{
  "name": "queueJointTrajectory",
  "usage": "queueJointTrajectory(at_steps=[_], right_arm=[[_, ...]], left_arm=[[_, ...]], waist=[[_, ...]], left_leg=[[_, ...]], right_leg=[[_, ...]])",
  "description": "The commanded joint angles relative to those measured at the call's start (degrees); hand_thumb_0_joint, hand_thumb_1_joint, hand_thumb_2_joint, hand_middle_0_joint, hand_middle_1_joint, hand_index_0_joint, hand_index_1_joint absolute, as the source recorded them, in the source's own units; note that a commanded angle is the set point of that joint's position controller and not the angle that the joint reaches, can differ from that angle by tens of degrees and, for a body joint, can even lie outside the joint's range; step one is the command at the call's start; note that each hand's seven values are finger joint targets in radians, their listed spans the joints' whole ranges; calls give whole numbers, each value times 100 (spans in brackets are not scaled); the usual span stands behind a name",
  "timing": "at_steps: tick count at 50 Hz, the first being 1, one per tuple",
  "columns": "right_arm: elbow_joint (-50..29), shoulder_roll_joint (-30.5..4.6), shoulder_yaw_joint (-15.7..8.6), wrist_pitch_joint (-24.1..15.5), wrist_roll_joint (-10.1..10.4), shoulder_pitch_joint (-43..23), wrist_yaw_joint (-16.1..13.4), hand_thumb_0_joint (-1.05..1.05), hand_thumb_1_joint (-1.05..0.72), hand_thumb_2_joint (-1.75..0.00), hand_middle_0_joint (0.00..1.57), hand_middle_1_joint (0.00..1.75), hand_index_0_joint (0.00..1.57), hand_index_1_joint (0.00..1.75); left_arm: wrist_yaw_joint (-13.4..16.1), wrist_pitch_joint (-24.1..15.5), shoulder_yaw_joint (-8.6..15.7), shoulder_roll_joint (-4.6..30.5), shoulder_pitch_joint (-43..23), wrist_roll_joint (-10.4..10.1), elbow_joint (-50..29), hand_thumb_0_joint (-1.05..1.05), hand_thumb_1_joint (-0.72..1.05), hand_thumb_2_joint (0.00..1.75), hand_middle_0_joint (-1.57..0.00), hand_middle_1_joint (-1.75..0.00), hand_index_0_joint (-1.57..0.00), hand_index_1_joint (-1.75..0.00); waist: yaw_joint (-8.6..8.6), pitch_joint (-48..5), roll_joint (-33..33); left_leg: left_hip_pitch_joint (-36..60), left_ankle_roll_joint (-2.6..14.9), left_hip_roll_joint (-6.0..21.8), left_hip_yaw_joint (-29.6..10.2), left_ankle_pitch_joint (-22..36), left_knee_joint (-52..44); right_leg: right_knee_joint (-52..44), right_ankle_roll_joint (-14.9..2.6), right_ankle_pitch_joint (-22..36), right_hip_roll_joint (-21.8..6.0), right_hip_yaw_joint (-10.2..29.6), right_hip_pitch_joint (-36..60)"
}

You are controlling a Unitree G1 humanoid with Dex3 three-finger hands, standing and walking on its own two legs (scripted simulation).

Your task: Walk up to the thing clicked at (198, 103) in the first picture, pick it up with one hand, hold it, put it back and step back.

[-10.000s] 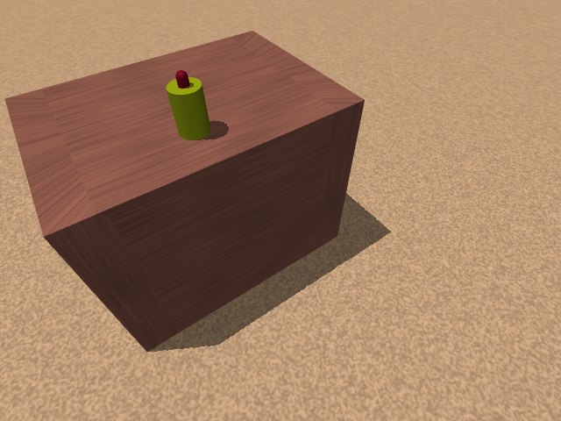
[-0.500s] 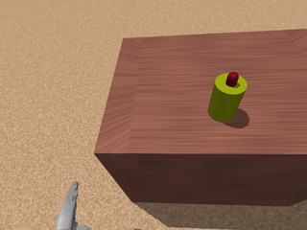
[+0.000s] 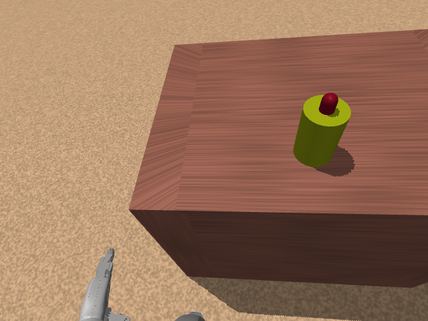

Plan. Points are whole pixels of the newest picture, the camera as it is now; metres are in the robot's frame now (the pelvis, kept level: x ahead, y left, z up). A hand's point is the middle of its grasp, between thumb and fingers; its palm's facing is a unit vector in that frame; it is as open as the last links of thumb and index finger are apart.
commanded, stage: go down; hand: right
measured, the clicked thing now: (320, 126) +0.50 -0.15 +0.05
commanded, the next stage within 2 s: approach in 0.84 s
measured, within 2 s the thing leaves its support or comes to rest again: neither
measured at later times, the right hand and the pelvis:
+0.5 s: hand out of the picture +0.44 -0.36 +0.15, palm faces +0.13 +0.99 +0.01, open 17.7 cm; pelvis +0.00 +0.00 -0.01, yaw +0 degrees
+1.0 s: hand out of the picture +0.43 -0.36 +0.14, palm faces +0.14 +0.99 +0.01, open 17.7 cm; pelvis -0.01 +0.01 -0.01, yaw +0 degrees
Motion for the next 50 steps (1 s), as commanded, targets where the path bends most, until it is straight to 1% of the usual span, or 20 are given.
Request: queueJointTrajectory(at_steps=[1, 3, 5, 6, 9, 11, 14, 16, 18, 25, 26, 28, 30, 32, 34, 35, 37, 42, 48, 50], right_arm=[[-1278, -2191, -253, -323, 163, -2276, -9, 0, 57, -3, 6, 4, 6, 4], [-1139, -2071, -214, -313, 155, -2174, 10, 0, 57, -3, 6, 4, 5, 4], [-1284, -2346, -327, -342, 100, -2423, -12, 0, 58, -4, 6, 5, 5, 5], [-1100, -2248, -306, -316, 104, -2299, -7, 0, 58, -3, 6, 4, 5, 4], [-1033, -2227, -238, -295, 75, -2318, -10, 0, 58, -3, 6, 5, 5, 5], [-1222, -2503, -362, -311, 66, -2621, -34, 0, 59, -3, 5, 5, 5, 5], [-711, -2133, -153, -245, 14, -2291, -6, 0, 58, -3, 6, 4, 6, 4], [-936, -2444, -325, -289, 2, -2536, -24, 0, 60, -3, 5, 5, 5, 5], [-884, -2187, -217, -278, -3, -2325, 30, 0, 58, -3, 6, 4, 5, 4], [-1286, -2495, -428, -352, 75, -2627, 41, 0, 61, -3, 6, 5, 5, 5], [-978, -2171, -257, -299, 66, -2247, 66, 0, 59, -3, 6, 4, 6, 4], [-1279, -2391, -366, -321, 41, -2441, 18, 0, 59, -3, 6, 4, 6, 4], [-1179, -2686, -550, -316, 26, -2588, -45, 0, 61, -3, 5, 5, 5, 5], [-876, -2227, -246, -278, -16, -2410, -23, 0, 61, -3, 5, 5, 5, 5], [-1021, -2524, -406, -316, -66, -2559, -80, 0, 61, -3, 5, 5, 5, 5], [-921, -2544, -381, -303, -72, -2548, -90, 0, 61, -2, 5, 5, 5, 5], [-632, -2271, -224, -286, -55, -2379, -36, 0, 61, -2, 6, 5, 5, 5], [-684, -2367, -284, -350, -21, -2371, 58, 0, 61, -3, 5, 5, 5, 5], [-1320, -2638, -469, -445, 27, -2575, 49, 0, 59, -2, 6, 4, 5, 4], [-1087, -2392, -351, -364, 41, -2317, 41, 0, 58, -2, 6, 4, 5, 4]], left_arm=[[57, -282, 499, 1008, -178, 12, -853, 0, -57, 7, -5, -5, -4, -6], [38, -277, 434, 964, -222, 21, -855, 0, -57, 7, -5, -5, -4, -6], [45, -260, 485, 1022, -161, 17, -965, 0, -57, 7, -5, -5, -4, -6], [30, -240, 351, 904, -174, 14, -959, 0, -57, 7, -5, -5, -4, -6], [30, -239, 482, 1001, -113, -1, -980, 0, -56, 6, -5, -5, -4, -5], [37, -236, 498, 1092, -151, 6, -1157, 0, -56, 6, -5, -5, -4, -6], [-19, -203, 486, 952, 63, 6, -957, 0, -56, 7, -5, -5, -4, -5], [-26, -205, 476, 981, 51, 28, -1021, 0, -56, 6, -5, -5, -4, -5], [-72, -197, 426, 913, 24, 22, -1119, 0, -56, 6, -5, -5, -4, -5], [-71, -162, 437, 1018, -22, 19, -1184, 0, -56, 7, -5, -5, -4, -5], [-84, -152, 415, 920, 80, 7, -1050, 0, -56, 7, -4, -5, -4, -6], [-85, -154, 471, 1035, -116, 10, -1254, 0, -56, 7, -5, -5, -4, -5], [-67, -111, 380, 955, 42, 20, -1017, 0, -57, 7, -4, -4, -4, -5], [-96, -97, 390, 875, 20, 10, -921, 0, -56, 6, -4, -5, -4, -5], [-56, -160, 477, 1050, -409, 4, -1478, 0, -55, 6, -5, -5, -4, -5], [-53, -124, 424, 1005, -98, 19, -1253, 0, -55, 6, -4, -5, -4, -5], [-115, -100, 266, 804, -28, 0, -1247, 0, -54, 5, -4, -5, -4, -5], [-142, -135, 459, 975, 164, 40, -1288, 0, -55, 5, -5, -5, -5, -5], [-124, -134, 335, 914, -69, 13, -1417, 0, -56, 5, -5, -5, -4, -5], [-116, -96, 258, 822, -24, 8, -1150, 0, -56, 5, -5, -5, -4, -5]], waist=[[-93, -2071, -1386], [-111, -2194, -1280], [-97, -2407, -1393], [-111, -2301, -1270], [-53, -2154, -1241], [-47, -2235, -1308], [11, -2017, -1237], [-20, -2127, -1351], [-29, -2339, -1314], [-40, -2483, -1473], [-40, -2416, -1448], [-93, -2631, -1533], [-96, -2409, -1378], [24, -2070, -1342], [-5, -2364, -1139], [13, -2133, -1166], [47, -1800, -1150], [61, -2151, -1157], [-66, -2573, -1580], [-109, -2295, -1630]], left_leg=[[646, 360, -233, 73, 1309, -226], [803, 352, -214, 65, 1491, -180], [850, 352, -212, 37, 1613, -159], [920, 346, -206, 52, 1621, -153], [923, 331, -176, 22, 1572, -173], [752, 349, -216, 51, 1425, -160], [637, 343, -224, 67, 1486, -131], [642, 349, -221, 39, 1547, -94], [659, 346, -225, 49, 1703, -43], [638, 367, -238, 63, 1549, -5], [619, 356, -220, 59, 1637, 0], [705, 366, -214, 50, 1677, 3], [823, 359, -212, 34, 1727, -29], [781, 358, -190, 4, 1626, -56], [896, 336, -169, -9, 1544, -77], [828, 342, -204, 28, 1428, -71], [583, 340, -212, 38, 1138, -109], [677, 319, -172, -6, 1545, 52], [522, 357, -197, 38, 1331, 122], [567, 369, -196, 43, 1243, 101]], right_leg=[[-527, 29, 2639, 64, 101, 1577], [-479, 13, 2705, 82, 87, 1496], [-414, 6, 2835, 94, 76, 1605], [-419, -10, 2749, 111, 66, 1475], [-455, -52, 2319, 159, 15, 1310], [-464, -14, 2398, 104, 76, 1419], [-427, -10, 2581, 102, 89, 1332], [-357, -5, 2628, 94, 69, 1381], [-290, -6, 2964, 86, 86, 1497], [-281, -6, 2824, 87, 105, 1473], [-255, -14, 2944, 98, 80, 1539], [-255, -13, 3048, 104, 89, 1587], [-251, -27, 2841, 137, 44, 1393], [-330, -65, 2453, 166, 18, 1090], [-303, -111, 2188, 156, 0, 1187], [-361, -92, 2053, 154, 19, 1047], [-418, -105, 1714, 147, 38, 908], [-208, -112, 2055, 175, 26, 916], [-188, -63, 2206, 147, 70, 1295], [-274, -59, 2055, 164, 52, 1077]])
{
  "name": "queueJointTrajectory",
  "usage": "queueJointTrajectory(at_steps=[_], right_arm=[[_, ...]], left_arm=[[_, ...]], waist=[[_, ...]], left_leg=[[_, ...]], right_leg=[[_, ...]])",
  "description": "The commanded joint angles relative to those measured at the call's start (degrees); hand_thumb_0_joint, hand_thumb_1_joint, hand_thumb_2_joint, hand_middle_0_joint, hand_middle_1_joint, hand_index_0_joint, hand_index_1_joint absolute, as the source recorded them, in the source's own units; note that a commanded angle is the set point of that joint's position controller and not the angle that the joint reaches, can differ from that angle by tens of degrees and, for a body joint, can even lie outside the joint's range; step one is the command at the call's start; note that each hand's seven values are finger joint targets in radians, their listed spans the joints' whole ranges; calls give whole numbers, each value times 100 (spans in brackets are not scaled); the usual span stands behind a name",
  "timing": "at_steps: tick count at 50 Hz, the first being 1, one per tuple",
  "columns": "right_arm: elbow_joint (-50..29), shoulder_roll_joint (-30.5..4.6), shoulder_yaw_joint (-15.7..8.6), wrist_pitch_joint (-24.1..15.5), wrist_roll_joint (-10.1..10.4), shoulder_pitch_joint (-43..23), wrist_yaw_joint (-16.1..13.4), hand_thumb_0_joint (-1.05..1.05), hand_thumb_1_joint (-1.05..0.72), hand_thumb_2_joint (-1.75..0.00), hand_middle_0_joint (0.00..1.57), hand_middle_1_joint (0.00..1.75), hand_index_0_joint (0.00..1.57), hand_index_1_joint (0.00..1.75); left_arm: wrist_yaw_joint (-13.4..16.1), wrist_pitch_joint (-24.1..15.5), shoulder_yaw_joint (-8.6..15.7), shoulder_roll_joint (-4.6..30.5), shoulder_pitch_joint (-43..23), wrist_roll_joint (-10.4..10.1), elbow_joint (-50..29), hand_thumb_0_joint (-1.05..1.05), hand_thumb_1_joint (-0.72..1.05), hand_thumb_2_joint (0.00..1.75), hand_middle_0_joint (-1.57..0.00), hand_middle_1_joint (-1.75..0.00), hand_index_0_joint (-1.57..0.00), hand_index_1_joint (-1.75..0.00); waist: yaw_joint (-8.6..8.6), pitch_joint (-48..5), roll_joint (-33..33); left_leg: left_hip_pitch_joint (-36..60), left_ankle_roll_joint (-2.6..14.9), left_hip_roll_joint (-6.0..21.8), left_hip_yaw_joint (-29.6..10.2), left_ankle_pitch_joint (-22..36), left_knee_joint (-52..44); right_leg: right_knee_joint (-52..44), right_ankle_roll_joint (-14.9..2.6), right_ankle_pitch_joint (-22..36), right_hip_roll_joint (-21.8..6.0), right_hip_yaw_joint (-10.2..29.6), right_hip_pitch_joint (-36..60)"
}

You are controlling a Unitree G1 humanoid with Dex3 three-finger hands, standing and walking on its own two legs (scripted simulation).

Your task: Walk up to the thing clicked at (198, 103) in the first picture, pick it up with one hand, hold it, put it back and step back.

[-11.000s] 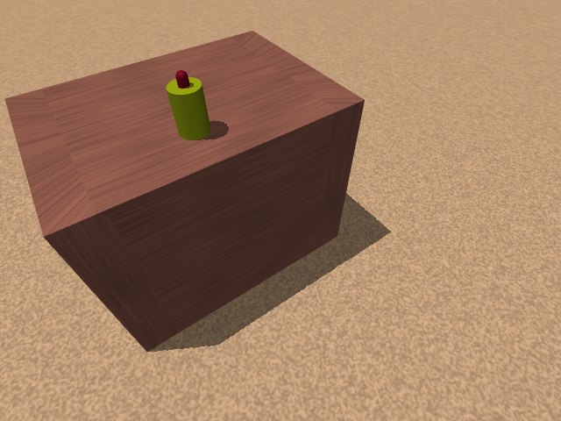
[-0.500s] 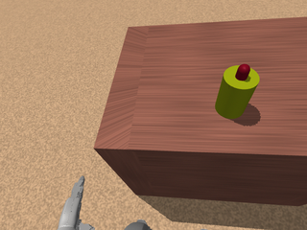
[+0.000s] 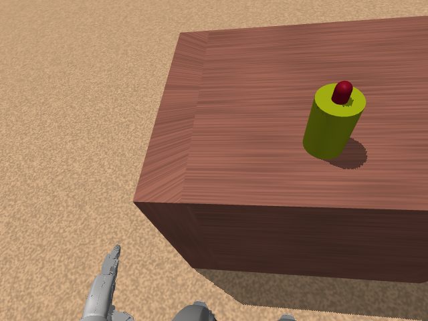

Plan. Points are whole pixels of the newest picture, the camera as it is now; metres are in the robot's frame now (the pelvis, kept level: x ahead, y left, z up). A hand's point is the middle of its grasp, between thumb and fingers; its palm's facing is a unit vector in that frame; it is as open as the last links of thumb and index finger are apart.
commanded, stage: approach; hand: right
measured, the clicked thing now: (332, 117) +0.51 -0.16 +0.06
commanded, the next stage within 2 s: close in in 0.30 s
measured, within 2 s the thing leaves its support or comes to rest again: neither
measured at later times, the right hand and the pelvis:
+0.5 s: hand (377, 133) +0.48 -0.24 +0.04, palm faces +0.02 +1.00 +0.06, open 17.6 cm; pelvis +0.00 +0.00 -0.02, yaw +1 degrees
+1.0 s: hand (347, 127) +0.49 -0.19 +0.05, palm faces +0.07 +1.00 +0.02, open 17.8 cm; pelvis -0.01 +0.01 -0.03, yaw +1 degrees
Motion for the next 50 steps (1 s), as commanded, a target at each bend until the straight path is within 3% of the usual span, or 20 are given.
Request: queueJointTrajectory(at_steps=[1, 3, 9, 12, 20, 22, 23, 25, 26, 28, 29, 31, 32, 34, 38, 40, 41, 43, 46, 50], right_arm=[[-1358, -1972, -94, -311, 262, -2051, -8, 0, 58, -2, 6, 4, 5, 4], [-1438, -1892, -24, -306, 276, -2170, -44, 0, 57, -2, 6, 4, 5, 4], [-921, -612, 663, -381, 309, -1841, -123, 0, 57, -2, 6, 4, 6, 4], [-1199, -507, 603, -606, 386, -2100, -254, 0, 58, -4, 5, 4, 5, 4], [-1529, -61, 540, -1114, 202, -1913, -916, 0, 55, -5, 4, 5, 4, 5], [-2576, -507, 170, -1341, 145, -2625, -1154, 0, 61, -2, 5, 4, 5, 4], [-2342, -435, 131, -1346, 101, -2462, -1248, 0, 61, -2, 5, 4, 5, 4], [-1943, -36, 207, -1310, 25, -2023, -1434, 0, 61, -2, 4, 4, 4, 4], [-1369, 671, 586, -1262, -25, -1540, -1481, 0, 61, -2, 4, 4, 4, 4], [-3369, -663, -73, -1549, -153, -2962, -1780, 0, 61, -2, 4, 4, 4, 4], [-3183, -678, -58, -1522, -228, -2905, -1862, 0, 61, -2, 4, 5, 4, 5], [-1675, 491, 318, -1279, -211, -1556, -1886, 0, 61, -3, 3, 5, 3, 5], [-1257, 1232, 777, -1212, -226, -1369, -1902, 0, 61, -4, 3, 5, 3, 5], [-2939, -240, 86, -1497, -327, -2964, -2127, 0, 61, -4, 3, 5, 4, 5], [-956, 1565, 970, -1199, -349, -1577, -2053, 0, 61, -4, 3, 5, 3, 5], [-2177, 493, 468, -1385, -395, -2618, -2169, 0, 61, -4, 4, 5, 4, 5], [-1566, 1048, 814, -1278, -397, -2175, -2091, 0, 61, -3, 3, 5, 4, 5], [-1561, 1141, 787, -1204, -329, -2163, -2105, 0, 61, -3, 3, 5, 4, 5], [-2082, 1029, 748, -1310, -334, -2758, -2199, 0, 60, -3, 4, 5, 4, 5], [-1976, 1083, 812, -1251, -373, -2729, -2287, 0, 59, -3, 4, 5, 4, 5]], left_arm=[[92, -290, 367, 817, -157, -16, -722, 0, -55, 4, -5, -5, -5, -5], [163, -339, 654, 1152, -399, -3, -981, 0, -56, 5, -5, -5, -4, -6], [121, -395, 608, 961, -197, 12, -1111, 0, -56, 5, -5, -5, -5, -6], [36, -379, 377, 699, 140, 61, -926, 0, -55, 4, -6, -5, -5, -6], [-210, -245, 977, 968, 657, 197, -1442, 0, -53, 4, -5, -6, -6, -5], [-225, -266, 1094, 1097, 30, 228, -2322, 0, -55, 5, -5, -6, -5, -6], [-241, -225, 1087, 1033, 189, 244, -2232, 0, -56, 5, -5, -5, -5, -6], [-315, -83, 995, 849, 485, 237, -2150, 0, -55, 5, -5, -6, -5, -6], [-349, -56, 913, 720, 463, 240, -2175, 0, -55, 5, -5, -5, -5, -6], [-302, -43, 1169, 1100, -68, 255, -3091, 0, -55, 5, -5, -5, -5, -5], [-305, 18, 1187, 1038, 190, 274, -2803, 0, -56, 5, -5, -5, -5, -5], [-389, 170, 1048, 707, 876, 252, -2170, 0, -54, 4, -5, -5, -5, -5], [-422, 153, 790, 457, 476, 216, -2406, 0, -55, 5, -5, -5, -5, -5], [-337, 136, 1087, 822, -40, 246, -2990, 0, -55, 4, -5, -5, -5, -5], [-457, 190, 924, 470, 690, 221, -2535, 0, -53, 3, -5, -6, -6, -5], [-390, 155, 1265, 903, 352, 250, -3157, 0, -53, 3, -5, -6, -6, -5], [-414, 174, 1282, 819, 719, 277, -2734, 0, -53, 3, -5, -5, -6, -5], [-452, 190, 1360, 810, 975, 220, -2580, 0, -53, 3, -5, -6, -6, -5], [-420, 122, 1294, 816, 517, 245, -2977, 0, -53, 3, -5, -5, -5, -5], [-432, 155, 1133, 660, 712, 227, -2822, 0, -54, 4, -5, -5, -5, -5]], waist=[[-189, -2220, -1533], [-57, -2221, -1347], [154, -1936, -916], [135, -1875, -1064], [171, -2523, -1461], [79, -3607, -1572], [52, -3573, -1556], [-57, -3040, -1513], [66, -2871, -1350], [-122, -4377, -1787], [-211, -4338, -2001], [27, -2801, -1338], [127, -2430, -1031], [2, -3477, -1361], [355, -1897, -696], [281, -2876, -875], [299, -2659, -980], [328, -2225, -808], [355, -2861, -849], [266, -2764, -887]], left_leg=[[1097, 311, -153, -37, 1369, -401], [1003, 302, -173, -12, 1250, -437], [659, 271, -198, 39, 1178, -337], [406, 258, -169, -10, 1335, -126], [-134, 277, -208, -25, 1459, 482], [266, 289, -205, -40, 1802, 616], [283, 300, -212, -40, 1858, 684], [242, 333, -257, 4, 1592, 687], [162, 327, -272, 35, 1525, 675], [733, 323, -234, -63, 1862, 719], [845, 326, -239, -70, 1964, 755], [645, 318, -254, -34, 1899, 655], [616, 303, -253, -31, 1899, 615], [904, 284, -192, -168, 1917, 628], [230, 265, -233, -98, 1213, 452], [526, 250, -189, -163, 1368, 549], [369, 257, -214, -110, 1337, 588], [147, 255, -219, -98, 1149, 561], [283, 259, -203, -67, 1234, 651], [437, 230, -182, -134, 1128, 543]], right_leg=[[-697, -136, 1996, 205, -50, 1559], [-734, -145, 1814, 163, -12, 1608], [-661, -149, 1712, 145, 36, 1488], [-432, -142, 1973, 162, 2, 1302], [155, -32, 3034, 77, 24, 1401], [354, -21, 3363, 74, 31, 1727], [424, -20, 3411, 85, 7, 1628], [323, 8, 3182, 106, 8, 1232], [293, 5, 3073, 87, 15, 1085], [397, 10, 3264, 64, -18, 1688], [416, 18, 3322, 118, -86, 1736], [325, -20, 2870, 161, -107, 865], [270, -62, 2685, 163, -106, 548], [328, -95, 2403, 124, -167, 857], [186, -175, 1454, 137, -151, 224], [254, -171, 1589, 117, -156, 561], [249, -157, 1623, 139, -174, 623], [227, -171, 1392, 151, -149, 397], [287, -155, 1498, 129, -110, 605], [288, -178, 1292, 184, -176, 448]])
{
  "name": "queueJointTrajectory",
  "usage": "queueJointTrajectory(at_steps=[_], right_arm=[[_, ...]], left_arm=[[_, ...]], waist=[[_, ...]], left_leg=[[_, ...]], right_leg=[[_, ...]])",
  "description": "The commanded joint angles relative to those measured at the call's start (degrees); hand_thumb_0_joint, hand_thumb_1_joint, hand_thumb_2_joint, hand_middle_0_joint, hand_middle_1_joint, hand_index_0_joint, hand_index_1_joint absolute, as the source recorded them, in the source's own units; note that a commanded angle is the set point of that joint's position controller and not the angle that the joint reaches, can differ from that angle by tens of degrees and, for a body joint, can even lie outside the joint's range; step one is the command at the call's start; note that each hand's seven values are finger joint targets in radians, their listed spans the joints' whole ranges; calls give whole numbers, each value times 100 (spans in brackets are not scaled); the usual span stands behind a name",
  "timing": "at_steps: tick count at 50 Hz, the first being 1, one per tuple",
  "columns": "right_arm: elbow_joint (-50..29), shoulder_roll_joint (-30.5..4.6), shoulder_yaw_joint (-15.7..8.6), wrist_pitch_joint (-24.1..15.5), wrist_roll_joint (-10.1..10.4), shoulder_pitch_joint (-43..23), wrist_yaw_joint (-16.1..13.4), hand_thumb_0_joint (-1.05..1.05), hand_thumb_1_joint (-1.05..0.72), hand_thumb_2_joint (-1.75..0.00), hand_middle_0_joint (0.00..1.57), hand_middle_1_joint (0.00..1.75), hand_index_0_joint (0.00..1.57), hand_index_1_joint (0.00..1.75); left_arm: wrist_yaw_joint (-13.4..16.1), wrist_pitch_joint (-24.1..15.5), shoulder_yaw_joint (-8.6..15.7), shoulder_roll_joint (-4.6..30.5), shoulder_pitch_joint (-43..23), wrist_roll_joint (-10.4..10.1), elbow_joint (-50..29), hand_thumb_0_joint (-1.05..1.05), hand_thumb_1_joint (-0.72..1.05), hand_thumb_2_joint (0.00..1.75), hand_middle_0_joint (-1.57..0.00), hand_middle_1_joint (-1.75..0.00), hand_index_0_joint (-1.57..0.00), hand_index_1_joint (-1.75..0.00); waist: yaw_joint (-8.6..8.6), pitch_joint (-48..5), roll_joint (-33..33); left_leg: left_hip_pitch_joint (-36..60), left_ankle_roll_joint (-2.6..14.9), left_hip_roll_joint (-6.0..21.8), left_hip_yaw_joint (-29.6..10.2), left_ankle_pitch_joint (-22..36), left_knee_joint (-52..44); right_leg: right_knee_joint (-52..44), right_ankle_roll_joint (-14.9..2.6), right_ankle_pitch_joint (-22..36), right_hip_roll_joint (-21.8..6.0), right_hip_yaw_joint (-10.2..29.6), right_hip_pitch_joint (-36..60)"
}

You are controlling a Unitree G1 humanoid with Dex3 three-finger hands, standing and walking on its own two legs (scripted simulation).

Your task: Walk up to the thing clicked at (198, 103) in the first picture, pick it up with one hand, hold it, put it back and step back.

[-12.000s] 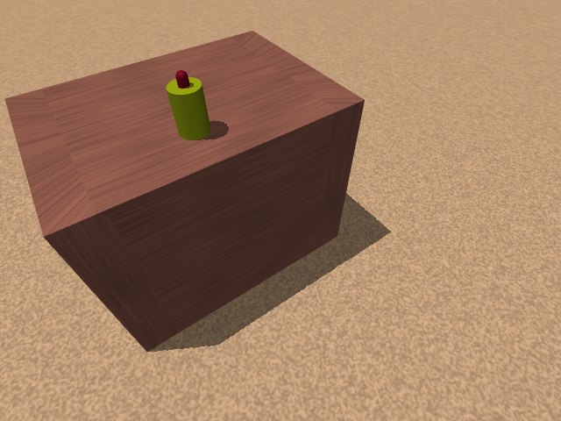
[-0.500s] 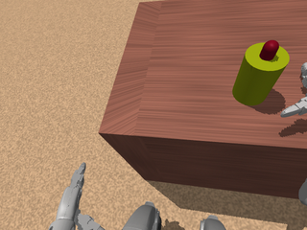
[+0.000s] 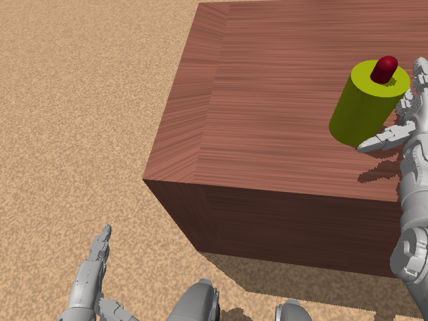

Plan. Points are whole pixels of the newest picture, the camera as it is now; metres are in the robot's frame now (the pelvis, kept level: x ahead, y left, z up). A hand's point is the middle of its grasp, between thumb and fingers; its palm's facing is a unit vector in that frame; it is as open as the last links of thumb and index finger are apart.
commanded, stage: rest palm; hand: right
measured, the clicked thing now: (367, 99) +0.52 -0.18 +0.09
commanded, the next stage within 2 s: close in 0.10 s
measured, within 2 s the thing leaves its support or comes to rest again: leaves its support in 1.42 s
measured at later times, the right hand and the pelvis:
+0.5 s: hand (371, 102) +0.51 -0.18 +0.09, palm faces +0.10 +0.99 +0.00, open 16.3 cm; pelvis +0.00 +0.00 +0.00, yaw +0 degrees
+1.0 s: hand (374, 103) +0.51 -0.19 +0.09, palm faces +0.10 +1.00 +0.01, open 11.9 cm; pelvis +0.01 -0.01 +0.01, yaw +0 degrees
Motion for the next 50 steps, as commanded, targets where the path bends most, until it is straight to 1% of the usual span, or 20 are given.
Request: queueJointTrajectory(at_steps=[1, 5, 7, 10, 11, 16, 20, 22, 24, 27, 29, 32, 35, 37, 40, 42, 44, 46, 48, 50], right_arm=[[-1694, -1399, -12, -400, 51, -3043, -118, 0, 61, -4, 3, 5, 3, 5], [-1033, -1147, 103, -306, -40, -2439, -251, 0, 61, 0, 8, 3, 7, 3], [-1509, -1371, -36, -403, -40, -2928, -341, 0, 61, 0, 10, 3, 9, 3], [-771, -778, 276, -330, -50, -2375, -344, 0, 61, 0, 11, 3, 11, 3], [-1190, -768, 347, -391, -71, -2664, -356, 0, 61, 0, 19, 6, 19, 6], [-1153, -1061, 178, -446, -117, -3014, -434, 0, 61, 0, 38, 16, 38, 16], [-1255, -1249, 167, -406, -115, -3296, -502, 0, 58, -4, 48, 24, 47, 24], [-1060, -855, 362, -363, -118, -3144, -496, 0, 58, -6, 55, 29, 55, 29], [-1252, -940, 296, -346, -115, -3177, -527, 0, 55, -10, 61, 34, 60, 35], [-855, -944, 254, -273, -100, -2882, -538, 0, 52, -10, 64, 35, 63, 35], [-1386, -768, 455, -373, -99, -3436, -552, 0, 50, -16, 71, 43, 71, 43], [-683, -864, 213, -286, -58, -2503, -557, 0, 47, -25, 81, 53, 81, 53], [-1459, -721, 421, -404, -61, -3017, -539, 0, 35, -36, 91, 64, 91, 64], [-679, -879, 161, -265, -27, -2080, -559, 0, 28, -42, 96, 70, 96, 70], [-1634, -584, 528, -457, -51, -3221, -534, 0, 19, -51, 103, 78, 103, 78], [-584, -497, 316, -314, 18, -2046, -492, 0, 13, -62, 106, 88, 106, 88], [-1419, -743, 332, -455, -51, -2619, -491, 0, 10, -73, 109, 96, 110, 96], [-1091, -430, 476, -386, -23, -2204, -429, 0, 3, -80, 115, 103, 116, 103], [-1030, -935, 54, -319, 48, -1859, -431, 0, 1, -87, 119, 110, 121, 110], [-1780, -633, 330, -419, 57, -2525, -360, 0, -2, -93, 122, 115, 123, 115]], left_arm=[[93, -346, 360, 727, -191, 0, -1175, 0, -54, 4, -5, -5, -5, -5], [103, -292, 589, 894, 25, 13, -992, 0, -61, 9, -4, -4, -3, -6], [126, -302, 609, 964, -241, 16, -1260, 0, -61, 9, -4, -4, -2, -6], [64, -239, 437, 699, 179, 14, -746, 0, -61, 9, -4, -4, -2, -6], [64, -304, 399, 667, -225, 13, -1188, 0, -56, 6, -5, -5, -4, -5], [71, -337, 394, 662, 7, 65, -890, 0, -56, 6, -5, -5, -4, -5], [130, -316, 757, 1027, 136, 42, -861, 0, -56, 6, -5, -5, -4, -5], [65, -322, 402, 733, 39, 52, -916, 0, -56, 6, -4, -5, -4, -5], [76, -351, 438, 748, -151, 34, -1092, 0, -56, 7, -4, -5, -4, -5], [62, -290, 504, 790, 63, 27, -677, 0, -56, 6, -4, -5, -4, -5], [86, -372, 481, 780, -400, 41, -1100, 0, -55, 6, -4, -5, -4, -5], [79, -319, 544, 827, 27, 13, -734, 0, -56, 6, -4, -5, -4, -5], [79, -359, 544, 812, -179, 27, -1095, 0, -55, 6, -4, -5, -4, -5], [51, -242, 580, 814, 400, -2, -426, 0, -55, 5, -4, -5, -4, -5], [87, -343, 592, 790, -241, 21, -971, 0, -55, 5, -4, -5, -4, -5], [67, -316, 622, 823, 105, -19, -674, 0, -54, 5, -4, -5, -4, -5], [68, -327, 676, 835, -83, 4, -830, 0, -54, 5, -4, -5, -4, -5], [35, -307, 641, 819, 151, 11, -719, 0, -54, 5, -4, -5, -4, -4], [12, -233, 591, 790, 288, -58, -495, 0, -53, 4, -4, -5, -4, -4], [6, -277, 510, 718, -246, -34, -1012, 0, -54, 4, -4, -5, -4, -4]], waist=[[-25, -3027, -779], [16, -2727, -742], [47, -3066, -684], [23, -2156, -643], [19, -2568, -778], [162, -2685, -888], [304, -2683, -753], [199, -2685, -850], [66, -3107, -945], [92, -2440, -772], [176, -2950, -957], [101, -2410, -573], [25, -3096, -929], [-70, -2173, -649], [193, -2876, -765], [97, -2212, -494], [111, -2771, -884], [-4, -2708, -753], [-150, -2406, -733], [-46, -3021, -746]], left_leg=[[1801, 178, -148, -43, 1550, -659], [1706, 186, -180, 9, 1658, -665], [1948, 170, -169, -21, 1835, -651], [1430, 206, -212, 35, 1338, -742], [1594, 192, -189, -7, 1429, -723], [1418, 171, -195, 1, 1700, -602], [1467, 181, -215, 49, 1595, -696], [1430, 182, -224, 64, 1598, -700], [1606, 196, -224, 93, 1729, -653], [1401, 197, -240, 121, 1484, -733], [1463, 212, -230, 91, 1577, -696], [1519, 188, -246, 139, 1550, -758], [1660, 211, -245, 115, 1734, -722], [1549, 198, -255, 163, 1635, -774], [1674, 185, -224, 79, 1856, -747], [1473, 179, -224, 124, 1737, -735], [1547, 174, -215, 92, 2008, -676], [1620, 190, -222, 104, 2119, -684], [1740, 191, -200, 96, 2122, -699], [1943, 192, -198, 78, 2231, -706]], right_leg=[[-722, -237, 1628, 206, -112, 1468], [-755, -221, 1769, 225, -128, 1475], [-707, -233, 1875, 211, -132, 1519], [-872, -225, 1446, 218, -119, 1285], [-837, -224, 1516, 207, -143, 1453], [-698, -224, 1808, 193, -117, 1572], [-746, -224, 1656, 168, -76, 1623], [-813, -204, 1763, 186, -83, 1691], [-818, -168, 1994, 179, -87, 1960], [-928, -178, 1713, 180, -55, 1588], [-893, -166, 1817, 142, -57, 1935], [-956, -196, 1780, 171, -42, 1600], [-958, -148, 2109, 169, -80, 2180], [-1059, -154, 1990, 208, -75, 1675], [-932, -177, 2110, 165, -83, 2040], [-968, -176, 2027, 177, -63, 1703], [-907, -161, 2504, 153, -62, 2138], [-872, -141, 2712, 175, -94, 2151], [-970, -149, 2583, 192, -104, 1827], [-966, -149, 2675, 176, -85, 2128]])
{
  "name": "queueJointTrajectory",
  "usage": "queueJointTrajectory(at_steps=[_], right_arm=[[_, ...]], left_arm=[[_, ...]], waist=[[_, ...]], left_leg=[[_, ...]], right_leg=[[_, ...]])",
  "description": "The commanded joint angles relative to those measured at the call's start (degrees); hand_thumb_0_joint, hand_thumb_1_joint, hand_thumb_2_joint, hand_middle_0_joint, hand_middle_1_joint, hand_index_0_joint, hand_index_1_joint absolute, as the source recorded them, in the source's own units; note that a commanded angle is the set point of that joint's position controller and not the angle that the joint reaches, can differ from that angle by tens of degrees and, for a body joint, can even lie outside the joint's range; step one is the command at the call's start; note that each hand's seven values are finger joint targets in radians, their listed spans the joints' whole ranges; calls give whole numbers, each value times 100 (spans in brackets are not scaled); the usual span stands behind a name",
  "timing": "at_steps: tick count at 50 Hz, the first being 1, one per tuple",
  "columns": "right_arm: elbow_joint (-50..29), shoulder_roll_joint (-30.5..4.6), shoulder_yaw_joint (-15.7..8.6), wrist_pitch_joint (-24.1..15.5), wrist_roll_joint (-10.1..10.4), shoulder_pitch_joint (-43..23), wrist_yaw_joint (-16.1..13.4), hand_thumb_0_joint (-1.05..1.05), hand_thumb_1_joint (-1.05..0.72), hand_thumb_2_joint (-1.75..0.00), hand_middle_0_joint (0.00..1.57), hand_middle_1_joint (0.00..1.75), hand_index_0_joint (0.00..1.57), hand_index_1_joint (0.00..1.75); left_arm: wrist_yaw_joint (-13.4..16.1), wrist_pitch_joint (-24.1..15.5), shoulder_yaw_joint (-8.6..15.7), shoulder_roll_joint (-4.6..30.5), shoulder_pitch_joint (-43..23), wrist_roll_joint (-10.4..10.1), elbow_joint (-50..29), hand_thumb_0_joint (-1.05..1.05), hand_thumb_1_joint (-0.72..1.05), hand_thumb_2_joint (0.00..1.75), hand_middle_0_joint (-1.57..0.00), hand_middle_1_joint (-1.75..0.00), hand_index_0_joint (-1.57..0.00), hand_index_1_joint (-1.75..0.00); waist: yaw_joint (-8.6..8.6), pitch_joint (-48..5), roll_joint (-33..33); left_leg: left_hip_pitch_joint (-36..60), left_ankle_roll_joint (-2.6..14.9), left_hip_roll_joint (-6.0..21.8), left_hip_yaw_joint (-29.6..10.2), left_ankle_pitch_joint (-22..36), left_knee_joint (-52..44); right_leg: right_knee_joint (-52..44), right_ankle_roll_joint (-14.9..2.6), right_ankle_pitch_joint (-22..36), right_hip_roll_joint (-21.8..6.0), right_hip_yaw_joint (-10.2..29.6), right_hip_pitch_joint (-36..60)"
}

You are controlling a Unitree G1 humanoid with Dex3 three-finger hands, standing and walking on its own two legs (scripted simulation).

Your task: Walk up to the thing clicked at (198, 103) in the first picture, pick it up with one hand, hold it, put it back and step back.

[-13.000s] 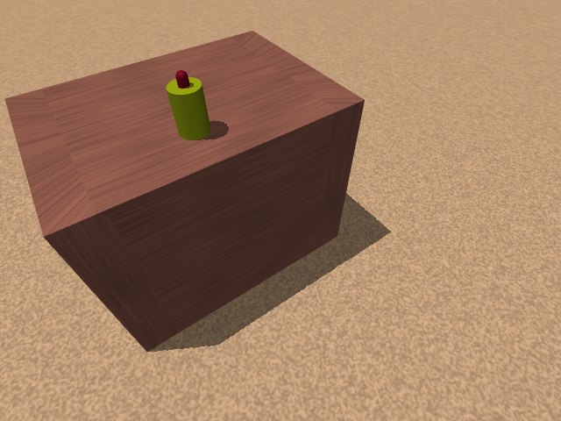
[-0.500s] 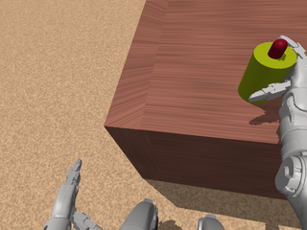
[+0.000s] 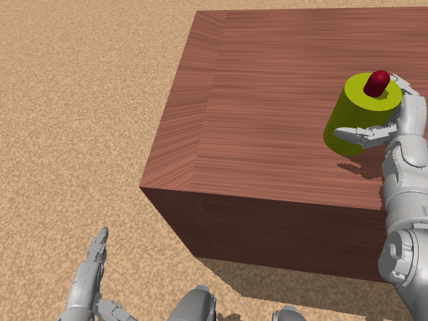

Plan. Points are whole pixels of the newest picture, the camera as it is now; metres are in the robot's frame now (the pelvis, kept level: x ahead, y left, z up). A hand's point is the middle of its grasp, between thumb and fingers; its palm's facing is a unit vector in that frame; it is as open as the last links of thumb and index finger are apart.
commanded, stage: settle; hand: right
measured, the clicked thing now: (361, 110) +0.50 -0.17 +0.08
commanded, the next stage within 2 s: lift in 0.84 s
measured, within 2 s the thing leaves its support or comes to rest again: leaves its support in 0.42 s
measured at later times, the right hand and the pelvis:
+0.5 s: hand (365, 111) +0.49 -0.18 +0.09, palm faces +0.09 +1.00 -0.01, open 11.7 cm; pelvis +0.01 +0.00 +0.01, yaw +0 degrees
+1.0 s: hand (374, 98) +0.49 -0.18 +0.13, palm faces +0.07 +1.00 +0.01, open 11.7 cm; pelvis +0.01 +0.00 +0.03, yaw +0 degrees
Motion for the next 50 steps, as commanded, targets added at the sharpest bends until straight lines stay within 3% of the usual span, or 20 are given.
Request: queueJointTrajectory(at_steps=[1, 4, 21, 23, 26, 28, 31, 32, 33, 34, 36, 37, 39, 42, 43, 44, 45, 48, 49, 50], right_arm=[[-1431, -828, 149, -324, 118, -2295, 128, 0, -2, -96, 124, 118, 126, 118], [-1200, -1285, -237, -264, 142, -1970, 126, 0, -7, -110, 120, 126, 122, 126], [-1704, -1282, -41, -150, 289, -2721, 24, 0, 8, -115, 116, 129, 121, 130], [-3054, -1774, -82, -309, 239, -3781, -39, 0, 9, -115, 115, 129, 120, 129], [-928, -902, 83, 4, 348, -2215, 77, 0, 7, -117, 114, 130, 119, 130], [-3184, -2229, -348, -309, 226, -3958, -36, 0, 6, -120, 115, 132, 121, 132], [-481, -345, 461, 153, 350, -1904, 188, 0, 3, -124, 114, 134, 119, 134], [-1036, -887, 98, 49, 397, -2395, 135, 0, 3, -121, 114, 132, 120, 132], [-3046, -2336, -539, -231, 335, -3827, 4, 0, 4, -122, 115, 134, 121, 134], [-2893, -2297, -357, -217, 219, -3921, 24, 0, 7, -123, 116, 135, 122, 135], [-1190, -481, 503, 116, 350, -2557, 238, 0, 4, -126, 114, 136, 120, 137], [-234, -199, 423, 253, 416, -1791, 289, 0, 2, -127, 112, 136, 118, 136], [-3249, -2552, -535, -214, 264, -4234, 32, 0, 1, -126, 115, 136, 121, 137], [-982, -253, 603, 166, 389, -2556, 283, 0, 2, -129, 113, 138, 119, 138], [-758, -537, 310, 189, 432, -2291, 247, 0, 0, -127, 111, 135, 117, 135], [-2764, -2142, -397, -92, 375, -3639, 95, 0, -1, -126, 114, 136, 119, 136], [-3066, -2500, -429, -139, 251, -4186, 58, 0, 2, -129, 114, 138, 120, 139], [-859, -367, 491, 280, 434, -2401, 246, 0, 9, -128, 115, 138, 121, 138], [-915, -686, 256, 231, 435, -2441, 185, 0, 5, -127, 116, 138, 122, 138], [-2925, -2048, -354, -43, 399, -3815, 35, 0, 3, -128, 118, 139, 124, 139]], left_arm=[[53, -300, 397, 735, -58, -14, -1101, 0, -53, 4, -4, -5, -4, -4], [66, -223, 477, 823, 158, -49, -877, 0, -57, 6, -6, -5, -5, -6], [181, -271, 354, 803, -244, -77, -489, 0, -55, 6, -5, -5, -5, -5], [245, -328, 471, 973, -416, -62, -889, 0, -55, 6, -5, -5, -5, -5], [179, -246, 178, 641, -39, -102, -9, 0, -55, 6, -5, -5, -4, -5], [296, -352, 628, 1241, -839, -52, -1120, 0, -56, 6, -5, -5, -4, -5], [144, -229, 33, 375, 319, -117, 327, 0, -55, 6, -5, -5, -5, -5], [193, -293, 242, 661, -256, -142, -82, 0, -56, 6, -5, -5, -4, -6], [296, -392, 658, 1324, -1194, -125, -1220, 0, -56, 6, -5, -5, -4, -5], [305, -381, 650, 1278, -923, -56, -982, 0, -56, 6, -5, -5, -4, -5], [186, -285, 296, 629, 406, -94, 111, 0, -53, 5, -4, -5, -5, -5], [167, -250, 152, 425, 442, -136, 658, 0, -55, 6, -5, -5, -4, -6], [307, -439, 666, 1337, -1342, -105, -1236, 0, -56, 6, -5, -4, -4, -5], [163, -319, 153, 445, 288, -99, 307, 0, -54, 5, -5, -5, -5, -5], [181, -339, 93, 458, -41, -160, 314, 0, -55, 6, -5, -5, -4, -5], [295, -434, 579, 1153, -896, -166, -709, 0, -56, 6, -5, -5, -4, -5], [333, -451, 713, 1365, -1068, -87, -953, 0, -55, 6, -5, -4, -4, -5], [192, -325, 185, 461, 430, -134, 648, 0, -54, 6, -5, -5, -5, -5], [191, -365, 51, 439, -180, -156, 414, 0, -54, 6, -5, -5, -5, -5], [307, -492, 568, 1175, -1281, -158, -913, 0, -54, 5, -5, -5, -5, -5]], waist=[[-66, -2897, -757], [-83, -2616, -632], [-157, -2415, -422], [-240, -3631, -950], [-124, -1868, -180], [-246, -4133, -972], [-166, -1448, -324], [-90, -1746, -63], [-315, -3690, -550], [-285, -4003, -897], [-71, -2015, -595], [-16, -1071, 86], [-344, -3993, -808], [-68, -1693, -395], [-184, -1544, -75], [-320, -3263, -547], [-337, -4044, -919], [-116, -1464, -470], [-254, -1493, -210], [-329, -3417, -494]], left_leg=[[1613, 252, -229, 163, 2256, -414], [1642, 241, -218, 141, 2426, -425], [2040, 221, -196, 116, 2128, -929], [2411, 224, -171, 35, 2552, -832], [1986, 224, -197, 129, 2268, -1033], [2631, 214, -156, 36, 2882, -884], [1909, 232, -212, 167, 2188, -1125], [2072, 196, -181, 125, 2251, -1187], [2763, 198, -132, 45, 2671, -1034], [2747, 217, -158, 66, 2816, -968], [2030, 239, -215, 167, 2360, -1117], [1790, 214, -219, 193, 2155, -1254], [2834, 201, -112, 1, 2762, -1080], [1994, 236, -209, 175, 2131, -1239], [2018, 204, -199, 164, 2117, -1296], [2625, 197, -139, 59, 2608, -1195], [2849, 209, -143, 47, 2809, -1115], [1915, 236, -227, 172, 2153, -1331], [2000, 207, -198, 146, 2068, -1387], [2674, 194, -163, 74, 2528, -1305]], right_leg=[[-664, -90, 2809, 144, -24, 1869], [-652, -107, 2927, 164, -38, 1684], [-1053, -182, 2329, 261, -84, 1943], [-975, -148, 2843, 244, -133, 2720], [-1147, -178, 2494, 279, -83, 1836], [-1034, -126, 3304, 224, -120, 3117], [-1293, -151, 2618, 271, -109, 2037], [-1292, -191, 2411, 260, -100, 1916], [-1262, -146, 2858, 222, -92, 2674], [-1189, -120, 3191, 224, -123, 3098], [-1323, -113, 2896, 248, -97, 2539], [-1366, -169, 2562, 252, -82, 1947], [-1294, -140, 3011, 227, -139, 2997], [-1470, -117, 2553, 241, -92, 2385], [-1479, -160, 2500, 242, -94, 2153], [-1420, -133, 2941, 223, -110, 2797], [-1334, -111, 3200, 227, -142, 3272], [-1559, -87, 2880, 214, -90, 2494], [-1575, -134, 2608, 211, -114, 2261], [-1504, -124, 2924, 194, -98, 3011]])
